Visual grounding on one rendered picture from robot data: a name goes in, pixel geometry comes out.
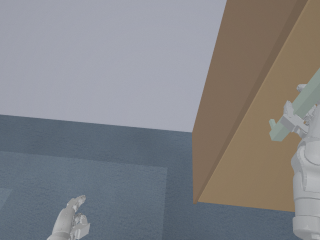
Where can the handle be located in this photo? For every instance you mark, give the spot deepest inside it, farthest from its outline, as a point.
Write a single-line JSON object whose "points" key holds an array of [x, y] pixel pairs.
{"points": [[307, 98]]}

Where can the wardrobe door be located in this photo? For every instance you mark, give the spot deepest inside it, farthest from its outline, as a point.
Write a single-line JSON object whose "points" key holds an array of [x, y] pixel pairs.
{"points": [[256, 171]]}

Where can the right robot forearm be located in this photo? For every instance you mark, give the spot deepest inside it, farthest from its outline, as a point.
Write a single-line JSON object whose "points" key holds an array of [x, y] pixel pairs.
{"points": [[306, 189]]}

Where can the robot right hand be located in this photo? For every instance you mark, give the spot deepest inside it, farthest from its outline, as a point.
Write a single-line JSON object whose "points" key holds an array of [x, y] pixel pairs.
{"points": [[296, 124]]}

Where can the robot left hand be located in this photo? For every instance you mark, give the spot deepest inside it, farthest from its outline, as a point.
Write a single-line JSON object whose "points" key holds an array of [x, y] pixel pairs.
{"points": [[67, 220]]}

